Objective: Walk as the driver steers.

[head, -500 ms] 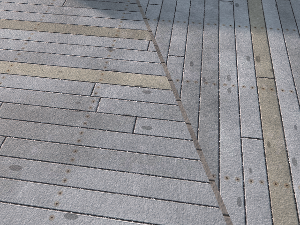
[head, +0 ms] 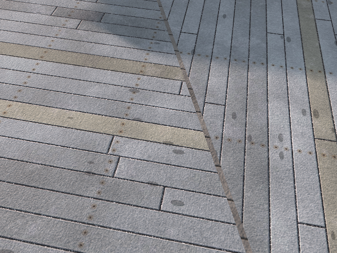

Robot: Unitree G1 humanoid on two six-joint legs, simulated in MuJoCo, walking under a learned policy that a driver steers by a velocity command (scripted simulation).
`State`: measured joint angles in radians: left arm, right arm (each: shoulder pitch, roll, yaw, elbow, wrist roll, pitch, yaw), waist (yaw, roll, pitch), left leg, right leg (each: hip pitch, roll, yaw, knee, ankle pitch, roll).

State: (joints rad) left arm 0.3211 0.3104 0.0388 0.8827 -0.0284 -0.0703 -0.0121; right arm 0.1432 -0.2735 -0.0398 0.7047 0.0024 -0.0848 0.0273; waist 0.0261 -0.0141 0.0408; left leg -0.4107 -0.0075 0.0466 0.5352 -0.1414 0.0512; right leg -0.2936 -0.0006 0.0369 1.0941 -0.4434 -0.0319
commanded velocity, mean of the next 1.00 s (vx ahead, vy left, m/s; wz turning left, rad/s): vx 0.50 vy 0.00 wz -0.47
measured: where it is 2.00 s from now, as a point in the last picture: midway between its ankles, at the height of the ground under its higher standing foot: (268, 153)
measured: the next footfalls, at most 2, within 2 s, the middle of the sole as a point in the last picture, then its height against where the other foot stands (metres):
right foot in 0.44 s outside the picture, level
left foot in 0.92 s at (190, 190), level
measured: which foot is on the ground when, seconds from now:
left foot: down 0.00-0.46, up 0.48-0.90, down 0.92-1.00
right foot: up 0.00-0.42, down 0.44-0.94, up 0.96-1.00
